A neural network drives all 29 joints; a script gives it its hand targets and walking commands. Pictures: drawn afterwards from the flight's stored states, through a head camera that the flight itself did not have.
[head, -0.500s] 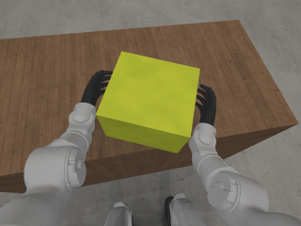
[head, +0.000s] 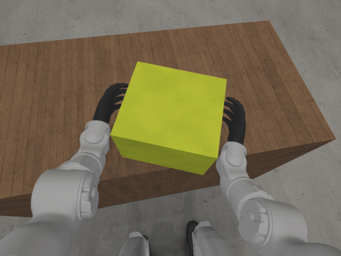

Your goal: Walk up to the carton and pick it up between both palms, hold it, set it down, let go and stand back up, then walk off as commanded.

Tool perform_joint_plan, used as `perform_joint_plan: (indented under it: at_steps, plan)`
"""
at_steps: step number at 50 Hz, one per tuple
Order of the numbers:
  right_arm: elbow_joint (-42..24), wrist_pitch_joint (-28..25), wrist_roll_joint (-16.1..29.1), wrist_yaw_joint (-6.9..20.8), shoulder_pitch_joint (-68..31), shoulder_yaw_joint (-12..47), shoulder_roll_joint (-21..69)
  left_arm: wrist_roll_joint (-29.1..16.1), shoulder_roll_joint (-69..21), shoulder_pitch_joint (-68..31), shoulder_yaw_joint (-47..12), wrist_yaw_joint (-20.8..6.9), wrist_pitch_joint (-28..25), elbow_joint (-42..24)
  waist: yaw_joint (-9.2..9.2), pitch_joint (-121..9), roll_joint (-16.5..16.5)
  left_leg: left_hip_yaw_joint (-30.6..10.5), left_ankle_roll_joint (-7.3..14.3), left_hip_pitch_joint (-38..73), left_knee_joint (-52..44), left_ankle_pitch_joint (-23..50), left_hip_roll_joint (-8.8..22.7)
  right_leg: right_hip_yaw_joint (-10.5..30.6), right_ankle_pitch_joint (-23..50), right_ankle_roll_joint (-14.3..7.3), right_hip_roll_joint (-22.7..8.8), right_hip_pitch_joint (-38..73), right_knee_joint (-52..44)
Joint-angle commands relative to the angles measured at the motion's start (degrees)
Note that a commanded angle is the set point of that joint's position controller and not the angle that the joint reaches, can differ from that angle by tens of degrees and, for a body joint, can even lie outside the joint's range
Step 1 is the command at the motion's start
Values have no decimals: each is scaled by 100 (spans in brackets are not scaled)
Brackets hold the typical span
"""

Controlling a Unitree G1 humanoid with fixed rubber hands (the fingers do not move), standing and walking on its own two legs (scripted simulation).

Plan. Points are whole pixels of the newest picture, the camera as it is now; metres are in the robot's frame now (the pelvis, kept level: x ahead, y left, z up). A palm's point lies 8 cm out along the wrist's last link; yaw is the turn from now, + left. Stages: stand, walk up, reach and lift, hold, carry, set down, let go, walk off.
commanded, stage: reach and lift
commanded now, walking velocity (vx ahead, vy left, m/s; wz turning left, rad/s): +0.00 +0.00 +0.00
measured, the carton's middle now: (171, 120) +0.44 -0.02 -0.05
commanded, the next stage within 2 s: none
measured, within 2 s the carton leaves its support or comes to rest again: leaves its support in 0.26 s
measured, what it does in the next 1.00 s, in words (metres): stands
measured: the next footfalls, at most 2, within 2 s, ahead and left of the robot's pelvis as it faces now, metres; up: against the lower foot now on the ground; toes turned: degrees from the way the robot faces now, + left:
none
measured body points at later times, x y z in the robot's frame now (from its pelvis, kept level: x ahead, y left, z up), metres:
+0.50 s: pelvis +0.00 -0.01 +0.01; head +0.06 +0.01 +0.45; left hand +0.45 +0.13 +0.06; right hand +0.40 -0.19 +0.05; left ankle +0.01 +0.12 -0.68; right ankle +0.06 -0.13 -0.68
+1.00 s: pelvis +0.02 -0.02 +0.05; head +0.00 -0.03 +0.50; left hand +0.45 +0.13 +0.16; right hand +0.40 -0.19 +0.15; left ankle +0.01 +0.12 -0.68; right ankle +0.05 -0.13 -0.68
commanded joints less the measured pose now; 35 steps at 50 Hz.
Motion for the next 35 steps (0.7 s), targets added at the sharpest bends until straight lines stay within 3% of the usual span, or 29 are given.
perform_joint_plan:
  at_steps: [1, 7, 13, 17, 23, 27, 35]
  plan:
    - [-29, 7, -624, 1259, -2572, 2379, 3842, 380, -4288, -2664, -1349, -372, -246, -925, 79, -4565, 1025, 34, -417, 3483, -174, 3156, -175, -197, 1952, -320, 526, 2463, -813]
    - [-907, 374, -178, 1219, -2923, 3048, 4148, 19, -4456, -2840, -1656, -366, -116, -1307, 112, -4777, 861, 59, -304, 3159, -253, 2734, -272, -34, 2139, -217, 496, 3015, -736]
    - [-2022, 1050, 462, 1187, -3464, 3853, 4374, -526, -4797, -3133, -2252, -271, 151, -2142, 106, -5242, 942, -71, -279, 3284, -300, 2832, -317, 26, 2296, -177, 460, 3342, -636]
    - [-3402, 1602, 1061, 1174, -3945, 4697, 4685, -889, -5083, -3249, -2712, -176, 413, -3060, 190, -5669, 887, -167, -223, 3387, -352, 2828, -344, 117, 2371, -83, 451, 3694, -567]
    - [-4418, 2780, 1580, 1039, -3915, 5155, 4861, -1228, -5280, -3640, -3196, -109, 1098, -4411, -126, -5219, 895, -297, -151, 3374, -780, 2154, -393, 247, 1949, 2, 336, 4174, -759]
    - [-4269, 3557, 1675, 943, -3684, 4724, 4673, -1156, -4925, -3573, -2846, -142, 1750, -4511, -204, -4245, 719, -267, -70, 3114, -1280, 1387, -400, 278, 1426, 20, 244, 4472, -991]
    - [-4187, 4450, 1782, 988, -3996, 4056, 4438, -872, -4543, -2964, -1394, -499, 2720, -3515, 169, -1791, -77, -201, 207, 2901, -2201, 682, -432, 471, 933, 202, 91, 5444, -1500]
